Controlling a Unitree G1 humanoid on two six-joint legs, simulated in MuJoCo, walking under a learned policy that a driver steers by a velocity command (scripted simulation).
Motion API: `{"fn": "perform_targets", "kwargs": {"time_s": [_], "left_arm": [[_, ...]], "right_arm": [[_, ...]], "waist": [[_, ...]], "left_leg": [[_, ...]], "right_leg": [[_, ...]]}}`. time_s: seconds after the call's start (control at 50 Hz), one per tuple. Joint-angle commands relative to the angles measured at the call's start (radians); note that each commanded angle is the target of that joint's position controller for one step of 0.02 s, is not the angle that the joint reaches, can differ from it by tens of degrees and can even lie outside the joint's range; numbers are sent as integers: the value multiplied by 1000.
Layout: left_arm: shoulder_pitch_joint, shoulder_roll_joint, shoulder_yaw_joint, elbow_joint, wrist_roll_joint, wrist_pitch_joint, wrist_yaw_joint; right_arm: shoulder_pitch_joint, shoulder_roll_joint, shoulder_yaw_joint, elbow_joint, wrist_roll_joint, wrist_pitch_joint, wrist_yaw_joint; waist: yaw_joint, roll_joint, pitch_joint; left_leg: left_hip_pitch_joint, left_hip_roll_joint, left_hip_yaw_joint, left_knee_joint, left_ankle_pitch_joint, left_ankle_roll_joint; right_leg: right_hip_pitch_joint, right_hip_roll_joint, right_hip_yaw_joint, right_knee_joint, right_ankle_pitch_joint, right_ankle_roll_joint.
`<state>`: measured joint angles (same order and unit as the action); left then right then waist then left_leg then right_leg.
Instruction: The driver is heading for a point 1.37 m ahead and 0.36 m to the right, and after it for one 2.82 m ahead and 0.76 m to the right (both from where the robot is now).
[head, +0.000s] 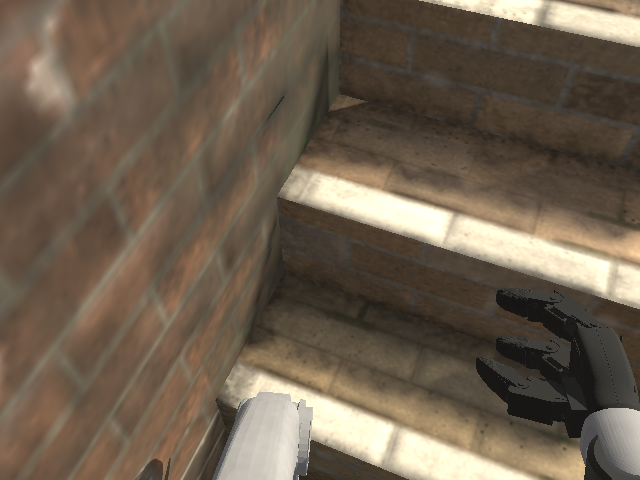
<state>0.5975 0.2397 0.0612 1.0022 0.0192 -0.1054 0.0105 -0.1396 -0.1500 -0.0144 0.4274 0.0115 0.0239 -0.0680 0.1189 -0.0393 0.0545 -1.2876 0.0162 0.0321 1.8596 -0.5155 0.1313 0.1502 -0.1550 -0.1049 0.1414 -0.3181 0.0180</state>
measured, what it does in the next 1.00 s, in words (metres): climbs, turning right: left foot 0.19 m higher, then right foot 0.19 m higher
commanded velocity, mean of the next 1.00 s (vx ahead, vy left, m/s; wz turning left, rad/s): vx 0.50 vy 0.00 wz -0.38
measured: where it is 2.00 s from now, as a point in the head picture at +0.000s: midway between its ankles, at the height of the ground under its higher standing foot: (451, 351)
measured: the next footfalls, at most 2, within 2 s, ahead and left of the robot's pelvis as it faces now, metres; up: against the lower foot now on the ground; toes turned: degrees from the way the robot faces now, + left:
left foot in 0.04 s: +0.24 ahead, +0.14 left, +0.19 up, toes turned +4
right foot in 0.66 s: +0.26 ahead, -0.30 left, +0.39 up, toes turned -35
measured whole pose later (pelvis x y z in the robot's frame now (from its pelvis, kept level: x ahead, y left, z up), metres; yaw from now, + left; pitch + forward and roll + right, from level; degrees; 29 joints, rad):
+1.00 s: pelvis +0.30 -0.14 +0.33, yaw -25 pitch -2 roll -6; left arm 0.20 0.12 0.02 0.74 0.07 -0.08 0.02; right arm 0.08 -0.18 -0.01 0.59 0.03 -0.02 -0.06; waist 0.03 0.07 -0.06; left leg -0.92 -0.08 -0.10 2.06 -0.61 0.02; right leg -0.37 -0.07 -0.16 0.92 -0.49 0.06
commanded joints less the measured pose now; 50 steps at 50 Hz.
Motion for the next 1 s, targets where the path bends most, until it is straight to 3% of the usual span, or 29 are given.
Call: {"fn": "perform_targets", "kwargs": {"time_s": [0.02, 0.04, 0.06, 0.08, 0.1, 0.12, 0.18, 0.22, 0.28, 0.32, 0.34, 0.48, 0.5, 0.52, 0.54, 0.6, 0.66, 0.68, 0.7, 0.72, 0.76, 0.78, 0.8, 0.82, 0.84, 0.86, 0.9, 0.94, 1.0], "left_arm": [[-71, 203, 32, -109, -19, 32, 23], [-131, 282, 54, -122, -36, 20, 21], [-186, 292, 65, -137, -53, 3, -12], [-267, 163, 41, -279, -105, -10, -50], [-228, 87, 41, -254, -52, -18, -67], [-171, -9, 37, -285, -18, -9, -58], [-235, -45, 14, -350, 75, 81, -20], [-284, -2, 12, -274, 35, 132, -40], [-393, -64, -15, -318, 27, 156, -31], [-355, -80, -12, -305, 22, 173, -20], [-338, -70, -8, -306, 35, 178, -19], [-454, -81, -3, -388, 7, 171, -17], [-535, -59, -4, -445, 26, 176, 0], [-561, -52, -2, -457, 18, 162, 7], [-560, -42, 6, -473, 7, 145, 3], [-600, -10, 14, -520, 19, 139, -16], [-606, -63, -32, -596, 8, 150, -67], [-604, -43, -43, -580, -22, 144, -83], [-697, -47, -51, -574, -41, 129, -87], [-692, -50, -56, -565, -49, 125, -74], [-415, -23, -12, -493, -49, 133, -23], [-220, 49, 23, -460, -22, 140, 7], [-202, 85, 37, -424, -6, 126, 15], [-210, 90, 34, -384, 17, 100, 27], [-287, 68, 22, -353, 21, 90, 29], [-384, 4, 5, -354, 27, 74, 23], [-483, -32, -3, -371, 40, 36, 17], [-491, -11, 2, -345, 57, -2, 18], [-601, 28, -24, -371, 61, -3, 2]], "right_arm": [[42, 16, 24, -80, 52, -27, 21], [348, -22, -23, 36, 49, -33, 0], [497, -153, -72, 84, -4, -38, -23], [607, -316, -109, 117, -42, -37, -72], [562, -344, -110, 126, -67, -23, -71], [438, -321, -103, 113, -60, -33, -66], [132, -124, -29, 171, -12, -71, -67], [220, -124, -30, 267, -18, -120, -64], [307, -109, -31, 326, -16, -158, -43], [365, -161, -52, 340, -13, -151, -23], [357, -143, -47, 315, 9, -157, -21], [473, -257, -71, 315, -15, -137, -17], [509, -248, -63, 323, -22, -140, -18], [575, -191, -53, 366, -25, -152, -16], [578, -215, -59, 364, -41, -152, -13], [546, -219, -61, 379, -60, -189, -10], [401, -366, -104, 328, -32, -161, -4], [408, -354, -92, 326, -17, -124, 0], [655, -316, -88, 408, -25, -93, 1], [740, -282, -73, 454, -24, -83, 10], [584, -335, -81, 401, -11, -130, 70], [394, -356, -73, 308, -6, -151, 88], [266, -245, -40, 227, -20, -151, 90], [216, -124, 1, 190, -14, -138, 73], [210, -61, 23, 130, 24, -136, 53], [220, -62, 24, 114, 27, -129, 35], [183, -119, -9, 90, 8, -109, 8], [211, -133, -29, 85, 11, -64, 6], [382, -160, -56, 128, 30, -11, -17]], "waist": [[-129, -135, -138], [-255, -299, -324], [-317, -249, -440], [-351, 316, -488], [-274, 299, -531], [-172, 239, -456], [9, 219, -160], [-18, 81, -150], [-35, 87, -62], [-24, 122, -83], [-17, 121, -52], [-80, 172, 33], [-103, 214, 56], [-131, 296, 23], [-143, 334, 10], [-122, 215, 64], [-53, 228, -16], [-82, 167, -29], [-217, 37, -51], [-223, -1, -114], [-19, -101, -444], [143, -173, -479], [158, -231, -495], [131, -261, -506], [41, -272, -430], [-29, -215, -322], [-45, -147, -208], [-91, -78, -103], [-254, 19, -41]], "left_leg": [[863, -13, 141, -596, -64, 10], [1096, -91, 94, -686, -42, -28], [1266, -41, -59, -827, 14, -33], [1338, 267, -625, -1239, 14, 18], [1182, 380, -912, -1575, 5, -37], [1027, 414, -889, -1591, -198, -37], [701, 330, -489, -1334, -119, -49], [712, 361, -402, -1337, -27, -57], [812, 388, -231, -1390, 111, -57], [875, 377, -102, -1467, 151, -26], [885, 390, -81, -1510, 200, -29], [1115, 437, 47, -1615, 69, -41], [1196, 430, 67, -1643, -5, -17], [1246, 398, 73, -1651, -84, 11], [1313, 422, 62, -1669, -110, 11], [1370, 479, 84, -1659, -12, -9], [1242, 491, 201, -1738, -92, -84], [1162, 405, 281, -1771, -128, -51], [1226, 380, 257, -1673, 79, 2], [1274, 342, 291, -1437, 605, 9], [903, 258, 280, -933, 872, -102], [592, 164, 257, -601, 534, -158], [399, 116, 114, -265, 112, -171], [378, 78, -16, -3, 51, -149], [320, 71, -103, 69, 31, -139], [353, 76, -135, 81, -16, -136], [353, 17, -286, 224, -99, -106], [244, -7, -387, 282, -137, -88], [239, -25, -288, 177, -86, -114]], "right_leg": [[-382, -60, 35, -47, 1159, -200], [-284, -67, 55, 240, 1562, -145], [-347, -30, 108, 541, 1386, -88], [-685, 230, 159, 1052, 699, -36], [-672, 329, 356, 1483, 204, -2], [-757, 319, 424, 1683, 235, 15], [-898, 260, 274, 1808, 443, -4], [-933, 271, 317, 1828, 415, -38], [-1135, 240, 374, 1729, 279, -62], [-1100, 261, 258, 1751, 244, -76], [-1110, 255, 284, 1746, 234, -80], [-1377, 202, 254, 1805, 191, -78], [-1473, 171, 200, 1827, 132, -68], [-1488, 177, 167, 1917, 67, -74], [-1522, 160, 210, 1935, 15, -80], [-1584, 105, 313, 1803, 10, -100], [-1255, -19, 192, 1238, -193, -150], [-1047, 47, 23, 989, -414, -152], [-918, 133, -118, 872, -572, -154], [-785, 162, -86, 795, -429, -174], [-149, 145, 190, 719, -133, -214], [93, 70, 395, 522, -158, -209], [162, 4, 465, 437, 35, -151], [95, -2, 404, 478, 234, -109], [7, -46, 399, 588, 355, -90], [-190, -101, 426, 610, 359, -74], [-412, -190, 502, 528, 292, -111], [-462, -249, 485, 446, 272, -132], [-505, -243, 313, 345, 319, -140]]}}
